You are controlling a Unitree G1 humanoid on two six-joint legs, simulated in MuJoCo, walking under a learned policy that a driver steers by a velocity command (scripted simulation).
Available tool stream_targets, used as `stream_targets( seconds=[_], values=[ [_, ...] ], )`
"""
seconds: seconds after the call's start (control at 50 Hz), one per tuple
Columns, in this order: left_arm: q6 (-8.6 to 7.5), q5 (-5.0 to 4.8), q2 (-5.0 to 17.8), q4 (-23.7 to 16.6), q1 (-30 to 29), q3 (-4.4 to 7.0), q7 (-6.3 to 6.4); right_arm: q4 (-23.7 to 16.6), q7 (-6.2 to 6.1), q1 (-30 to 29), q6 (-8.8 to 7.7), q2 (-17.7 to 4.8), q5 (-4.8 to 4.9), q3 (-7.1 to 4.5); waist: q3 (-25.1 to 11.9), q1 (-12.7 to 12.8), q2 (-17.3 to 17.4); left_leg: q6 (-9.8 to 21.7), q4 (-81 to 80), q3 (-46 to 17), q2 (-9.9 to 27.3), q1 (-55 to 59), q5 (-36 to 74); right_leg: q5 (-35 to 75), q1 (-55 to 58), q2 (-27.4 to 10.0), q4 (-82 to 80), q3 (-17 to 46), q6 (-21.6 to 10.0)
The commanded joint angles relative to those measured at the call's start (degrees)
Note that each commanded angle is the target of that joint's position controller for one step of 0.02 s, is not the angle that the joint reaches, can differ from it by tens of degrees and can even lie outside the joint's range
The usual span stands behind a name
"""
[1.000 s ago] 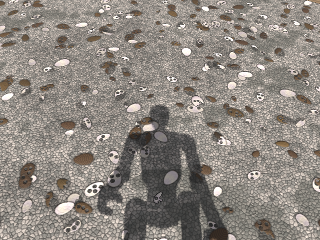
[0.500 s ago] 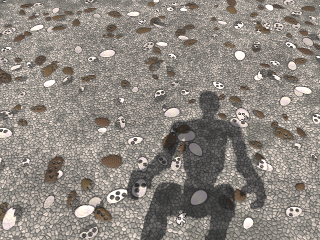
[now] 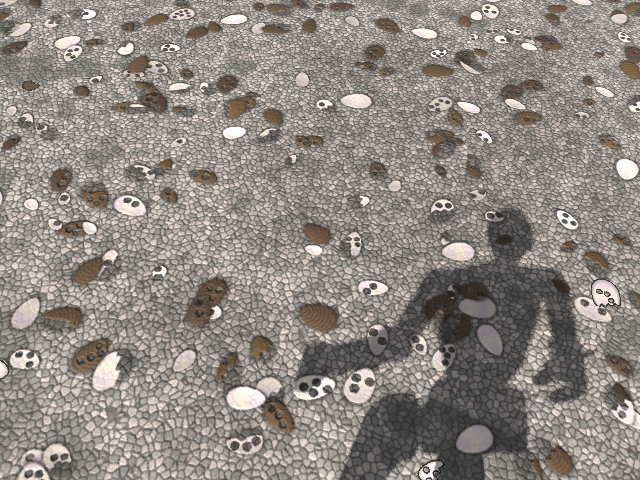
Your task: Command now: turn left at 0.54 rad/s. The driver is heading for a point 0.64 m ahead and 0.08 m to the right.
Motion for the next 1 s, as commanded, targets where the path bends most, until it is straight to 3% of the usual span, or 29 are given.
stream_targets(
  seconds=[0.02,0.1,0.14,0.16,0.18,0.2,0.22,0.28,0.36,0.4,0.44,0.46,0.48,0.5,0.52,0.54,0.58,0.62,0.68,0.74,0.76,0.78,0.8,0.82,0.84,0.86,0.88,0.96,1.0],
  values=[
    [-1.06,-0.26,4.20,-3.44,-1.79,0.55,-0.45,-3.88,-0.15,-0.61,-0.05,-10.76,-0.23,-2.72,-6.67,-0.60,9.85,10.08,-4.54,-15.01,13.78,8.23,15.38,-0.78,-0.11,0.57,-4.88,-0.16,0.50],
    [-1.82,-0.50,4.58,-2.98,1.10,0.42,-1.47,-4.56,0.07,-2.36,0.59,-9.31,-0.26,-1.73,-8.19,-0.09,10.52,8.97,-0.61,-16.63,13.11,8.21,23.24,-0.26,7.52,0.59,-13.06,-1.60,-0.84],
    [-2.33,0.03,4.86,-2.25,4.24,0.43,-2.03,-4.70,-0.23,-2.97,0.97,-8.36,0.12,-1.02,-7.99,2.11,8.71,5.34,2.03,-15.72,10.07,5.95,18.34,12.61,16.12,-0.61,-26.40,-1.90,-2.99],
    [-2.37,1.02,7.90,-2.28,5.69,0.99,-1.91,-4.78,-0.36,-1.10,0.87,-6.35,-0.62,-0.34,-9.55,1.31,2.60,2.32,7.71,-12.33,6.21,1.13,8.31,20.79,23.33,-8.08,-27.57,4.63,-5.50],
    [-1.86,1.83,12.03,-2.68,4.13,1.53,-1.41,-5.40,-0.15,1.65,0.34,-3.91,-1.02,0.27,-8.11,-2.39,-11.07,-0.96,16.26,-4.40,-2.98,-9.42,-15.08,36.91,27.78,-17.77,-26.92,16.20,-13.14],
    [-2.13,2.49,8.61,-2.53,5.43,0.59,-1.54,-5.98,-0.19,-0.25,-0.06,-7.58,-1.24,-0.64,-8.73,0.10,-12.69,-3.55,26.48,-3.58,-2.46,-11.73,-27.62,37.11,24.38,-24.69,-28.46,23.39,-21.96],
    [-2.44,2.01,7.95,-3.21,4.35,0.37,-1.55,-5.16,-0.21,-0.53,-0.08,-10.95,-0.34,-1.79,-7.18,0.51,-8.39,-4.52,34.49,-4.31,-1.43,-12.93,-26.03,33.81,23.68,-22.97,-28.71,20.86,-22.33],
    [-2.31,0.07,5.61,-3.37,0.98,-0.45,-1.21,-3.25,-0.63,-0.05,1.11,-7.91,-0.14,-1.55,-4.67,-0.48,-6.27,-6.98,36.44,-4.50,0.13,-13.47,-18.26,28.20,22.56,-15.92,-27.90,11.44,-16.47],
    [-1.05,0.42,5.69,-1.49,2.33,-0.71,-0.86,-3.31,-0.06,-2.82,0.88,-2.50,-0.13,0.75,-5.40,1.26,-8.84,-8.03,17.39,3.55,2.65,-3.30,-14.36,30.26,21.45,-11.49,-27.33,4.62,-14.89],
    [-0.66,0.25,7.15,-0.74,4.11,-0.52,-0.92,-2.58,0.02,-2.55,0.87,-3.76,0.41,0.42,-5.77,1.79,-9.28,-7.53,8.74,4.99,2.29,0.84,-9.93,30.25,22.13,-12.15,-26.38,5.72,-15.09],
    [-0.65,-0.53,6.63,-0.31,4.34,-0.94,-1.17,-0.77,0.16,0.06,1.00,-4.56,0.14,0.08,-4.94,-0.02,-8.08,-5.41,-5.24,6.00,1.72,7.81,1.55,26.37,20.11,-10.98,-25.28,5.19,-12.90],
    [-1.10,-0.46,5.72,0.08,5.78,-1.35,-1.42,-0.93,0.06,-0.29,1.14,-6.27,-0.44,-0.17,-5.41,0.48,-6.11,-3.92,-6.56,2.79,3.93,12.66,7.21,21.90,17.21,-10.34,-25.30,5.25,-10.06],
    [-1.81,0.78,4.40,-0.17,6.21,-1.91,-1.92,-1.32,-0.27,0.38,1.34,-9.09,-1.01,-0.58,-7.17,1.47,-0.46,-1.88,-3.88,-2.52,9.50,17.38,19.60,16.31,13.70,-7.90,-22.26,2.39,-6.99],
    [-2.16,0.92,1.94,0.36,8.36,-2.26,-2.20,-0.14,0.25,-1.19,1.35,-9.36,-1.31,-0.49,-7.52,4.64,8.38,1.46,-1.65,-2.92,10.59,11.69,14.30,5.92,16.53,-3.47,-23.72,-2.46,-4.19],
    [-2.03,1.27,3.15,1.02,5.87,-2.33,-2.20,-0.35,1.07,-1.63,0.99,-5.55,-1.29,0.19,-6.96,2.19,6.72,1.96,-3.50,-2.50,8.67,8.56,0.08,2.95,19.15,-2.17,-22.27,-4.13,-2.32],
    [-1.79,0.60,4.26,1.24,4.18,-1.90,-2.13,0.36,1.32,-0.48,0.84,-5.47,-1.46,0.16,-4.54,0.81,6.23,1.87,-5.25,-2.59,7.59,6.88,-11.90,-1.89,16.71,-0.30,-19.06,-6.09,-2.35],
    [-1.57,-0.46,3.80,0.48,2.84,-1.72,-1.58,1.33,1.27,2.80,0.08,-9.08,-0.82,-0.80,1.61,-0.83,11.15,4.68,-11.01,-10.56,11.52,4.01,-30.73,-9.42,8.55,1.76,-10.78,-8.75,-3.20],
    [-2.72,-1.47,3.83,-1.09,0.78,-1.49,-1.92,2.31,0.85,5.64,-1.27,-9.85,-0.21,-0.95,6.38,-1.86,14.66,8.66,-15.72,-20.08,18.02,3.57,-34.02,-9.95,1.61,-0.53,-3.73,-6.05,-5.72],
    [-4.84,-2.18,3.81,-1.48,1.06,-1.22,-3.30,1.93,0.68,4.67,-2.72,-8.82,0.37,-0.75,6.24,-1.10,12.22,9.04,-15.83,-19.76,19.68,8.25,-25.09,-13.24,-2.57,-4.09,-3.31,-3.50,-8.89],
    [-5.58,-1.27,2.88,2.84,9.47,-0.94,-4.25,0.72,1.14,-0.60,-2.50,-9.18,1.20,-0.86,1.48,3.97,8.88,5.79,-11.45,-8.32,13.28,-0.66,-15.55,3.62,19.05,-0.21,-17.30,-9.04,-8.33],
    [-5.28,-0.99,3.37,5.13,14.20,-0.42,-4.21,0.71,1.28,-0.52,-2.43,-7.61,0.69,-0.47,-0.05,5.69,7.66,4.70,-7.73,-5.59,11.13,-4.62,-14.32,5.77,26.56,1.34,-17.89,-9.70,-7.25],
    [-5.06,-1.04,4.61,6.59,19.30,0.10,-4.00,0.26,1.43,-1.31,-2.67,-4.82,0.25,0.38,-1.05,7.67,3.97,2.62,0.42,-2.01,8.34,-9.22,-12.07,3.00,32.63,-1.68,-20.06,-4.79,-7.92],
    [-5.09,-0.86,9.89,6.87,24.83,1.08,-3.35,-1.53,1.51,-2.00,-3.27,-0.64,-0.21,1.55,-2.63,8.61,-10.64,-1.93,21.00,5.58,2.19,-18.17,-13.79,-6.05,38.33,-14.57,-30.14,15.94,-12.98],
    [-5.69,0.03,13.07,6.68,25.92,1.36,-3.94,-3.53,1.00,-2.02,-4.39,-2.39,1.56,0.92,-2.15,8.21,-16.80,-2.34,34.21,2.46,-0.73,-27.20,-23.41,-17.03,38.09,-23.68,-38.68,37.30,-21.24],
    [-6.30,0.01,9.85,5.06,20.54,0.28,-3.83,-2.95,1.02,-1.36,-5.16,-5.56,2.92,0.19,2.53,5.62,-9.77,-0.94,40.72,-1.10,3.99,-32.17,-19.67,-23.22,35.49,-24.00,-39.13,35.63,-21.22],
    [-6.60,-0.25,6.93,3.69,17.26,-0.51,-3.69,-2.38,1.40,-1.13,-5.58,-6.62,2.71,-0.04,4.89,4.37,-7.27,0.28,41.57,-0.23,6.40,-33.80,-13.37,-21.53,33.93,-21.28,-39.00,29.17,-18.68],
    [-6.70,-0.05,6.51,2.81,15.39,-0.87,-3.76,-1.66,1.52,-0.98,-5.84,-6.17,1.76,-0.14,4.73,3.40,-5.01,0.69,40.37,0.85,8.09,-32.95,-8.49,-15.64,32.59,-18.89,-39.13,23.71,-16.61],
    [-6.03,0.25,4.68,3.14,18.08,-1.93,-3.27,-2.08,2.64,-2.86,-5.28,-3.89,0.06,-0.11,2.39,3.27,-3.33,-1.31,32.80,4.28,9.67,-28.87,2.72,10.16,31.76,-13.28,-39.97,8.71,-14.15],
    [-5.64,0.13,6.26,3.24,18.88,-1.74,-2.57,-3.73,2.93,-6.37,-5.16,-2.20,0.15,0.65,3.26,3.76,-2.80,-2.92,25.03,5.70,9.31,-27.76,6.08,19.44,30.14,-12.43,-40.03,4.36,-14.38]
  ],
)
